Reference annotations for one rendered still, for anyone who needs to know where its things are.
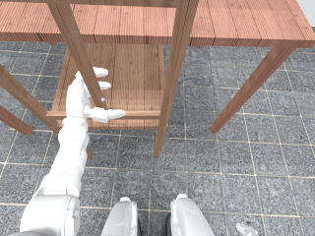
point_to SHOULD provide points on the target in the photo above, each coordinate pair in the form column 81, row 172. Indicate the robot right hand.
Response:
column 246, row 230

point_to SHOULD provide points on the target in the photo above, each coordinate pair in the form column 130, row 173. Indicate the robot left hand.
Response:
column 78, row 96

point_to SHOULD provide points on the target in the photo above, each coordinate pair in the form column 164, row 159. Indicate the table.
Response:
column 280, row 24

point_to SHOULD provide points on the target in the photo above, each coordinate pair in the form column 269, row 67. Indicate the robot left shin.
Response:
column 134, row 231

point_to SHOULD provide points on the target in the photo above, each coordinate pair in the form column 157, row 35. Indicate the chair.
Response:
column 135, row 71

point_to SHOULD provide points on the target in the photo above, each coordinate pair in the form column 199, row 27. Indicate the left robot thigh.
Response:
column 122, row 217

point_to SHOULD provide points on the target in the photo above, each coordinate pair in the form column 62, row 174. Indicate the robot left forearm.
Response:
column 64, row 177

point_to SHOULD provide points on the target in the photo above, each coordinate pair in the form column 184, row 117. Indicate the robot left upper arm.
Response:
column 51, row 215

